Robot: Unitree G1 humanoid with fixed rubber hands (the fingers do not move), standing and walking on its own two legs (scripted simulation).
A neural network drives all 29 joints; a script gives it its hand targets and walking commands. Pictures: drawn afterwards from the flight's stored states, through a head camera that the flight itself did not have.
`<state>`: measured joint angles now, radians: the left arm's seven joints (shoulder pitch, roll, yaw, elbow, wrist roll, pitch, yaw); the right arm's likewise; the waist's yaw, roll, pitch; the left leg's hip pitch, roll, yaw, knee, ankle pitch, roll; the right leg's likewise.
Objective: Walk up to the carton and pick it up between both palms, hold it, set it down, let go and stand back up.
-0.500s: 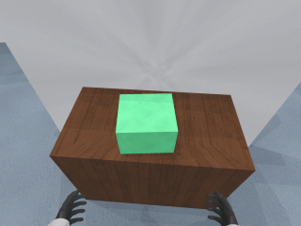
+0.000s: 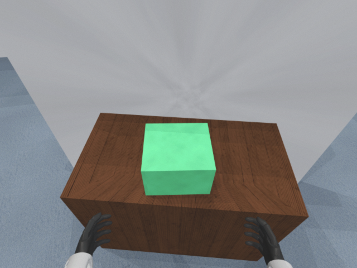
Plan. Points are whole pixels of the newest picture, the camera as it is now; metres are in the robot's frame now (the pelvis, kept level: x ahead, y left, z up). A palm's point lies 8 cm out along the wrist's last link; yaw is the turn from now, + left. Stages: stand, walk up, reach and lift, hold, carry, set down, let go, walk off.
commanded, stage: reach and lift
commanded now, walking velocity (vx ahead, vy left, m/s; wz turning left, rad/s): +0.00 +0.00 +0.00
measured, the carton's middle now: (177, 158) +0.49 +0.02 -0.12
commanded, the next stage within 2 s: none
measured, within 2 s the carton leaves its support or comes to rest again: neither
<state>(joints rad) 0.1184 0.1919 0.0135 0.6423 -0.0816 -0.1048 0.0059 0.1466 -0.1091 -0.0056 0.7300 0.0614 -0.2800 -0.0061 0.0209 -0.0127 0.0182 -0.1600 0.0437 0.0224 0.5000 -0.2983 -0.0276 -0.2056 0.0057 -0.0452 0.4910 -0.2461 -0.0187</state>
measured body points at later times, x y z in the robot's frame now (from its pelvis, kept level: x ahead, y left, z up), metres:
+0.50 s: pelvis +0.01 +0.01 -0.01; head +0.00 +0.02 +0.44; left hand +0.25 +0.23 -0.04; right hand +0.25 -0.19 -0.05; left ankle -0.02 +0.13 -0.74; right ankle +0.01 -0.11 -0.74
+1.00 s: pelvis +0.00 +0.01 -0.02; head +0.02 +0.00 +0.43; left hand +0.34 +0.23 -0.01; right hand +0.34 -0.20 -0.03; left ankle -0.02 +0.13 -0.74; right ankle +0.01 -0.11 -0.74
